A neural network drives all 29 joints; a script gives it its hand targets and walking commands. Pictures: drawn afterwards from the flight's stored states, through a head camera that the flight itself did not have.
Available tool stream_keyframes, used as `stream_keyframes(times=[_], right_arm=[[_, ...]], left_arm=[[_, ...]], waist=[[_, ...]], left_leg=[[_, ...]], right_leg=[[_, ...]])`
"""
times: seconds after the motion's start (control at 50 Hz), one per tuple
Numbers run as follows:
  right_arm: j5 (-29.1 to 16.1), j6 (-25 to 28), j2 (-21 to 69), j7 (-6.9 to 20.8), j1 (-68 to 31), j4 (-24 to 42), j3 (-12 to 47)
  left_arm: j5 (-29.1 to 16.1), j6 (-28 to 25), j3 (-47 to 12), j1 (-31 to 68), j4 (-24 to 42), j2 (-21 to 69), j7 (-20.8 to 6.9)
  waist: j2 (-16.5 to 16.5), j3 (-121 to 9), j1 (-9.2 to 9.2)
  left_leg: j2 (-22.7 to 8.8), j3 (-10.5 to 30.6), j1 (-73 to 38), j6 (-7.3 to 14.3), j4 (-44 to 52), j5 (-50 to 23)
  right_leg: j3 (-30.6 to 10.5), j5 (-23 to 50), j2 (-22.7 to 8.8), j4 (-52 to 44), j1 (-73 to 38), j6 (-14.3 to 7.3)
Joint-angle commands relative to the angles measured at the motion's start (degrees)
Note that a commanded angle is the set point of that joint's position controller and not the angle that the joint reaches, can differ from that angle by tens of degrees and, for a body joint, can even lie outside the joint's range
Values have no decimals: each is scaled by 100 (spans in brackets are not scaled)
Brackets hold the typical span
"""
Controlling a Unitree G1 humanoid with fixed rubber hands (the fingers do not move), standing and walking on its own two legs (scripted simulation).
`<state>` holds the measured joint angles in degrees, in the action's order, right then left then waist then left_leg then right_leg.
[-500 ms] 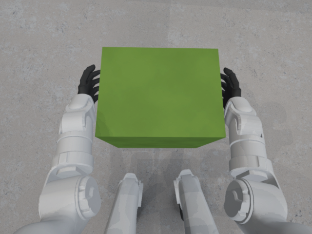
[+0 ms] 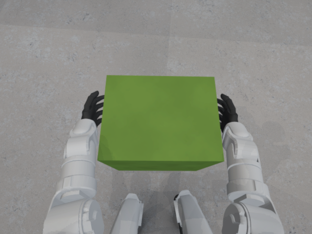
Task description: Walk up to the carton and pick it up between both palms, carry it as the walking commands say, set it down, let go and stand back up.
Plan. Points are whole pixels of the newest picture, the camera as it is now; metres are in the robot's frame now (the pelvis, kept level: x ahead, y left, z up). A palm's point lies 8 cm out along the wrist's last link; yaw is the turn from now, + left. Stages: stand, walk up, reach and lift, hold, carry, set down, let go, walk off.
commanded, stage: reach and lift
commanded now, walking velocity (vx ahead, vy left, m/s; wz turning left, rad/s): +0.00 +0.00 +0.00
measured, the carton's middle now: (158, 131) +0.39 -0.01 -0.13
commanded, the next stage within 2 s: none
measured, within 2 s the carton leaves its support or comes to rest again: neither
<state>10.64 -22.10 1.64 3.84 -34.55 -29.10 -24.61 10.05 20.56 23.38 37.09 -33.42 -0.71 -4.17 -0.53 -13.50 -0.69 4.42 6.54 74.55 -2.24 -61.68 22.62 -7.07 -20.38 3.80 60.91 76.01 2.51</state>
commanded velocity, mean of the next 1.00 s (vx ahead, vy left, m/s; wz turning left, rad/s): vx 0.00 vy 0.00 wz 0.00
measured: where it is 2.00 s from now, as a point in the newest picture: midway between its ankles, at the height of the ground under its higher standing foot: (158, 226)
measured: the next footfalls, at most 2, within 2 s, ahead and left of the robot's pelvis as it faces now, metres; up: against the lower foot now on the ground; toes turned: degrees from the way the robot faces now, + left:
none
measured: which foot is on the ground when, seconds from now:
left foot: down 0.00-1.00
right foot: down 0.00-1.00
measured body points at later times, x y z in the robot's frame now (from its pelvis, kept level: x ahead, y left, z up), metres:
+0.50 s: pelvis +0.02 +0.00 +0.06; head +0.16 +0.00 +0.49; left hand +0.39 +0.18 +0.01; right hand +0.38 -0.19 +0.01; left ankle +0.04 +0.13 -0.64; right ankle +0.06 -0.13 -0.64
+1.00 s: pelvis +0.03 +0.00 +0.10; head +0.09 +0.00 +0.54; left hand +0.37 +0.18 +0.08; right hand +0.36 -0.19 +0.08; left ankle +0.04 +0.13 -0.64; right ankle +0.06 -0.13 -0.64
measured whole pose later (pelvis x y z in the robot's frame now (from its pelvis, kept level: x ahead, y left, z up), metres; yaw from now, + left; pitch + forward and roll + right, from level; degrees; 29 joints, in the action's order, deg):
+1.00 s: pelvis +0.03 +0.00 +0.10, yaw +0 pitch +12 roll +0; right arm 14.1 -28.7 5.0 6.5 -19.7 -21.6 -21.9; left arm 14.3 27.1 20.6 21.7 -25.3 3.0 -6.6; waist -0.5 -5.6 -0.4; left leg 2.0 7.9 28.5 -1.4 -28.8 12.2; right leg -7.0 -10.0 2.3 27.4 29.3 1.4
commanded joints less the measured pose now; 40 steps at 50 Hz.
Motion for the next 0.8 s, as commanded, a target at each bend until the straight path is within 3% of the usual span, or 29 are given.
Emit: stream_keyframes(times=[0.0, 0.46, 0.78], right_arm=[[-831, 126, 5514, 1391, -3253, 148, 3351], [-683, 13, 5475, 1557, -2154, 460, 3468], [-653, -311, 5446, 1530, -1726, 694, 3558]], left_arm=[[-808, -35, -3226, 2910, 101, 5741, -1516], [-569, 115, -3426, 1770, 525, 5796, -1560], [-545, 391, -3488, 1405, 721, 5689, -1625]], waist=[[36, -4203, -5], [-85, -3220, -26], [-12, -2358, -14]], left_leg=[[352, -671, -2306, 107, 813, -1777], [211, -459, -3980, 75, 2250, -2530], [169, -448, -4874, 120, 3203, -2366]], right_leg=[[655, 1899, 340, -680, -3227, -156], [592, 2447, 311, -2094, -4768, -207], [558, 2497, 259, -2994, -6016, -141]])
